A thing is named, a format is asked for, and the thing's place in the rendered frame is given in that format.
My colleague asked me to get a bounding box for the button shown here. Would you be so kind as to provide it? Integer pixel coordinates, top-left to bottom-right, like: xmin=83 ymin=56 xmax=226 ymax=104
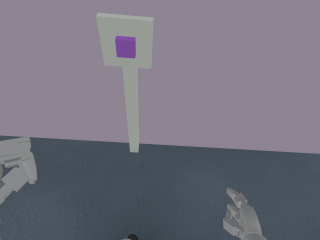
xmin=115 ymin=36 xmax=136 ymax=59

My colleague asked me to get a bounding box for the left robot hand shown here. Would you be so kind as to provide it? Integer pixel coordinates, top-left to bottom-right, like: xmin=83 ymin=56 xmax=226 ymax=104
xmin=0 ymin=136 xmax=37 ymax=205

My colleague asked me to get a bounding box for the right robot hand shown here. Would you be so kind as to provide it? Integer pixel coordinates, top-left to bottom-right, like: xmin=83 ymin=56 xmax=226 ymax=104
xmin=223 ymin=187 xmax=262 ymax=240

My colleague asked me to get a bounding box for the panel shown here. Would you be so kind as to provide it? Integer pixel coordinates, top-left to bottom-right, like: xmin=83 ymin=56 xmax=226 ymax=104
xmin=96 ymin=13 xmax=154 ymax=153

